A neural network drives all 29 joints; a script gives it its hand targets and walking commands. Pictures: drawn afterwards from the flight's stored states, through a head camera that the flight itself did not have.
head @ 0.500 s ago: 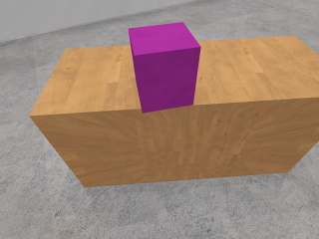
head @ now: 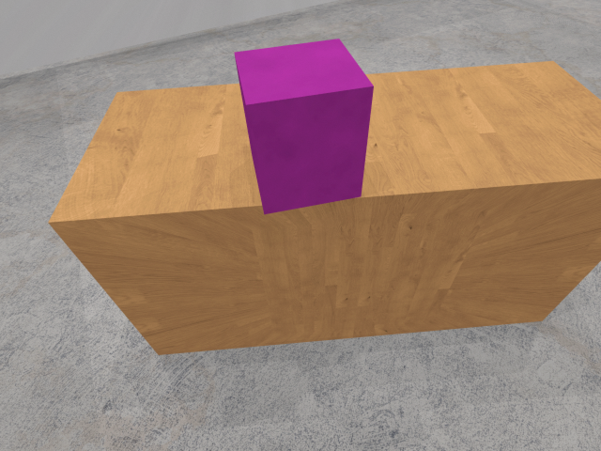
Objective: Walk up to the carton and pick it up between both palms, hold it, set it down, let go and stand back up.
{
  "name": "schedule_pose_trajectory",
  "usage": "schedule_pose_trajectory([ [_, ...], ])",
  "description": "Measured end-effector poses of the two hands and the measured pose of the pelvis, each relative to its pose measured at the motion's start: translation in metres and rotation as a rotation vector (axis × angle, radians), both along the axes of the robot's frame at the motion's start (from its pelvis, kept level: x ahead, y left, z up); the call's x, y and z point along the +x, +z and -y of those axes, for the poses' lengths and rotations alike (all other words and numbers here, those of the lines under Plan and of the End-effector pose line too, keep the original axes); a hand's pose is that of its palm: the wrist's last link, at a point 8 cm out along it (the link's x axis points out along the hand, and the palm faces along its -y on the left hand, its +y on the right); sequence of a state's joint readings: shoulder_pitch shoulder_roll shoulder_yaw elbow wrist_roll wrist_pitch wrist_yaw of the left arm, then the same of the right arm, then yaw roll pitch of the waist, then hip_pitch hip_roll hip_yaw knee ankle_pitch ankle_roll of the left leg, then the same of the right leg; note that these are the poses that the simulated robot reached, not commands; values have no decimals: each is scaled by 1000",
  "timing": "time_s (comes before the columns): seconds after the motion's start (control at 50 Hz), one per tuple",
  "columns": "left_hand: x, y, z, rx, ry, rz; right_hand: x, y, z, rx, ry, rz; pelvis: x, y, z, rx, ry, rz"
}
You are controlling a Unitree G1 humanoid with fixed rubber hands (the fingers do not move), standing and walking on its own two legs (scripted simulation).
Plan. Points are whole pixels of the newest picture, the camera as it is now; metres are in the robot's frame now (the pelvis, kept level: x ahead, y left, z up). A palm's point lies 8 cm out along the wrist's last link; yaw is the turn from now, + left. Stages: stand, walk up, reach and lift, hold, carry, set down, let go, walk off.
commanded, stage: stand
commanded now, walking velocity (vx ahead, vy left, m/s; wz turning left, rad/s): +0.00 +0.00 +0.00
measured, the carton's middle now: (300, 128) +0.70 +0.04 +0.05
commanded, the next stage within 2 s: walk up in 0.94 s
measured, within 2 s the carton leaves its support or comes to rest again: neither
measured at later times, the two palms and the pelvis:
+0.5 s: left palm out of the picture -0.01 +0.20 -0.15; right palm out of the picture -0.02 -0.20 -0.15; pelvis +0.01 -0.01 +0.00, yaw +0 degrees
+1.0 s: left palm out of the picture -0.01 +0.19 -0.15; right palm out of the picture -0.03 -0.21 -0.15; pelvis +0.01 -0.01 +0.00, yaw +0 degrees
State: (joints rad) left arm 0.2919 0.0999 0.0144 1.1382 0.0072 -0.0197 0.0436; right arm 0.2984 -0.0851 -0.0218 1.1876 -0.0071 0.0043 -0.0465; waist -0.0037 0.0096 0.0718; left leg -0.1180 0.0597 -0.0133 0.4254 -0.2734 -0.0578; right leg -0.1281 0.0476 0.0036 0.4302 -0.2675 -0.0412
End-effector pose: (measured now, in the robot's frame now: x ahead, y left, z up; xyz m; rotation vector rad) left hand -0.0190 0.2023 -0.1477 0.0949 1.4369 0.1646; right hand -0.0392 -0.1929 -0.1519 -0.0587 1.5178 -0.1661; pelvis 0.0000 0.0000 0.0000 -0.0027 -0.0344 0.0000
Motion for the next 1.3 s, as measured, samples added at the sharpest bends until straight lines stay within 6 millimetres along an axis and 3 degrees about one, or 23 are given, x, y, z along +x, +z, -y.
schedule_pose_trajectory([
  [0.2,5,0,1,2,1,3,-2,0,-4,18,9,-11,1,0,2,2,5,-3],
  [0.6,3,-1,10,-5,16,-5,24,-3,9,-8,22,27,10,-1,7,1,-3,-3],
  [0.96,10,0,8,14,5,17,15,-1,21,-23,-5,15,10,-1,11,2,-3,8],
  [1.12,4,-1,16,-9,-1,8,7,-2,15,-10,-8,-1,6,-1,12,-5,-4,10],
  [1.22,-5,-5,2,12,54,43,9,-2,14,-23,80,9,9,-6,5,-29,50,10],
  [1.3,-29,-10,-19,31,101,2,39,1,12,-49,152,67,16,-10,-7,-51,89,19],
])
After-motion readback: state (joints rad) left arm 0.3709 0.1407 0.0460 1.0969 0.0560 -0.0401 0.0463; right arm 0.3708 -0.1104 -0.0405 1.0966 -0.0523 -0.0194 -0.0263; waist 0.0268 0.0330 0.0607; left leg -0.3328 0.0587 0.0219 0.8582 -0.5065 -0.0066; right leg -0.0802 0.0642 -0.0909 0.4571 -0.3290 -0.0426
